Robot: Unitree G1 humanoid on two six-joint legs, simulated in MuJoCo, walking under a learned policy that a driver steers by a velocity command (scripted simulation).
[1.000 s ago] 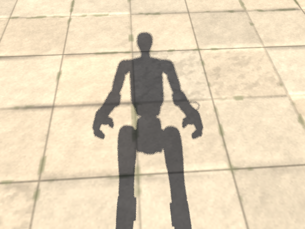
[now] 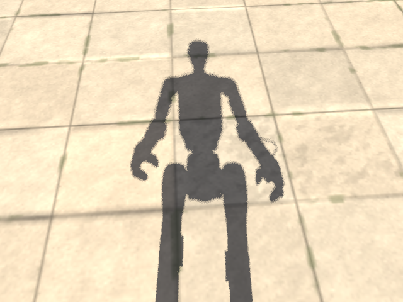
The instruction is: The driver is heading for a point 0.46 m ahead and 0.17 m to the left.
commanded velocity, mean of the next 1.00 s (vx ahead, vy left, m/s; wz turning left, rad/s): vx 0.31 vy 0.00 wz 0.21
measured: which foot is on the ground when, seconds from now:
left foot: up 0.00-0.36, down 0.38-1.00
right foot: down 0.00-0.40, up 0.42-0.80, down 0.82-1.00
